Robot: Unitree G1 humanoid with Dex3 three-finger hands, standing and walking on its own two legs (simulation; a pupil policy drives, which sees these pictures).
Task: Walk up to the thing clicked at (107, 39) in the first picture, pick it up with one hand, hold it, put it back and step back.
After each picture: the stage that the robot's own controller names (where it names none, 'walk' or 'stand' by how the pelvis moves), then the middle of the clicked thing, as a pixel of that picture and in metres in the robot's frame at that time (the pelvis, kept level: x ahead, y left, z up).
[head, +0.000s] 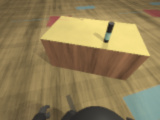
stand; (108, 33) +0.95 -0.18 -0.02
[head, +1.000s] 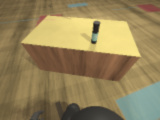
walk; (95, 33) +0.84 +0.03 +0.00
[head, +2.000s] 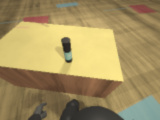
walk; (67, 51) +0.51 +0.24 +0.00
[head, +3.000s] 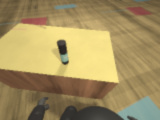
stand; (63, 53) +0.52 +0.24 -0.02
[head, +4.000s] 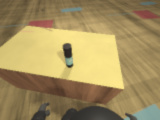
stand; (68, 56) +0.50 +0.21 -0.02
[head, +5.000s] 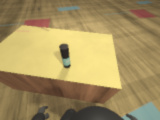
stand; (65, 57) +0.49 +0.22 -0.02
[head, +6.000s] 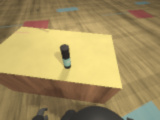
stand; (66, 58) +0.48 +0.22 -0.03
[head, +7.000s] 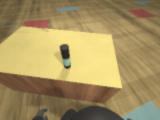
stand; (66, 57) +0.49 +0.22 -0.03
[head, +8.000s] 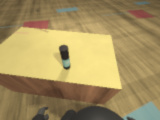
rise first; (65, 58) +0.48 +0.22 -0.03
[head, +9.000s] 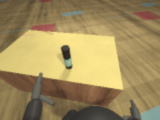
rise first; (67, 58) +0.49 +0.24 -0.02
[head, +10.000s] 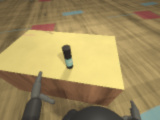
go down; (68, 58) +0.49 +0.24 -0.02
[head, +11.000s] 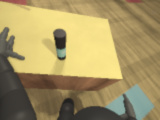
go down; (60, 47) +0.48 +0.20 +0.03
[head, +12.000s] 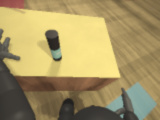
approach; (55, 48) +0.48 +0.22 +0.04
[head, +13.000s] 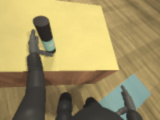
close in; (47, 39) +0.50 +0.24 +0.07
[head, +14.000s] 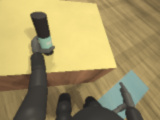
lift; (44, 37) +0.51 +0.23 +0.08
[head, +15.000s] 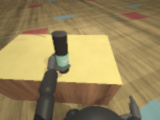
lift; (62, 55) +0.33 +0.17 +0.21
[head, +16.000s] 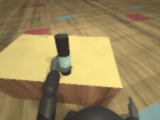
hold; (64, 56) +0.34 +0.17 +0.19
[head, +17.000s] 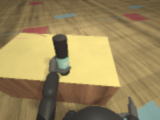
hold; (62, 57) +0.33 +0.17 +0.18
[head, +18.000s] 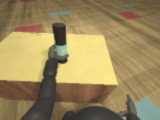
crouch; (61, 45) +0.42 +0.19 +0.19
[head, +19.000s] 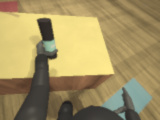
lower; (49, 41) +0.49 +0.23 +0.10
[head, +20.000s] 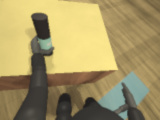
lower; (44, 38) +0.50 +0.24 +0.07
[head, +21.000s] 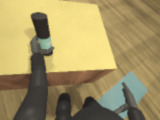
lower; (44, 38) +0.50 +0.23 +0.08
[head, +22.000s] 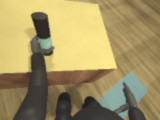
lower; (44, 37) +0.50 +0.23 +0.08
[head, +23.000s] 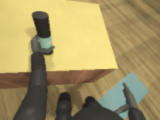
rest; (45, 37) +0.50 +0.24 +0.08
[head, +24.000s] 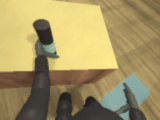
withdraw; (47, 42) +0.47 +0.22 +0.08
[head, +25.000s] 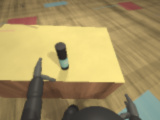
sink last; (63, 58) +0.44 +0.21 +0.03
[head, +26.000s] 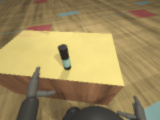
stand; (65, 58) +0.46 +0.24 +0.02
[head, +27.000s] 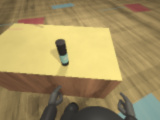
stand; (63, 54) +0.48 +0.23 +0.03
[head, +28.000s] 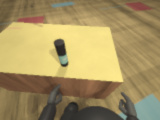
stand; (62, 54) +0.46 +0.24 +0.03
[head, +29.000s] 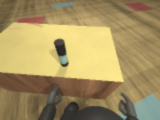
stand; (62, 54) +0.46 +0.23 +0.04
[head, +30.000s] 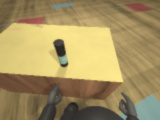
stand; (61, 54) +0.46 +0.24 +0.04
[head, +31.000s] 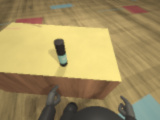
stand; (61, 54) +0.47 +0.24 +0.04
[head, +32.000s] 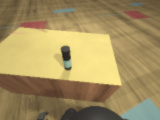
stand; (66, 59) +0.47 +0.21 -0.02
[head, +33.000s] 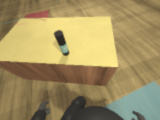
walk; (62, 44) +0.57 +0.28 -0.01
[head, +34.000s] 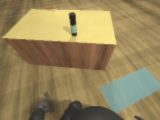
walk; (73, 25) +0.88 +0.24 -0.01
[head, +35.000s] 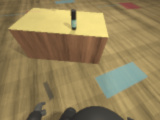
stand; (73, 20) +1.10 +0.27 -0.01
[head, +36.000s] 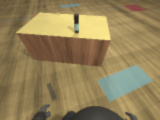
stand; (76, 24) +1.11 +0.24 -0.03
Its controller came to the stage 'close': yes
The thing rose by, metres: 0.22
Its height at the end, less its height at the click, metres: +0.00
